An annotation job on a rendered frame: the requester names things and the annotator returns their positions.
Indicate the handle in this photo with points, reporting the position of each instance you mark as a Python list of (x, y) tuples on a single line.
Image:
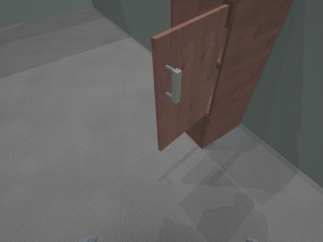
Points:
[(176, 84)]

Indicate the cupboard door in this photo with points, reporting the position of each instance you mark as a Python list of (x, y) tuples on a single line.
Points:
[(192, 47)]

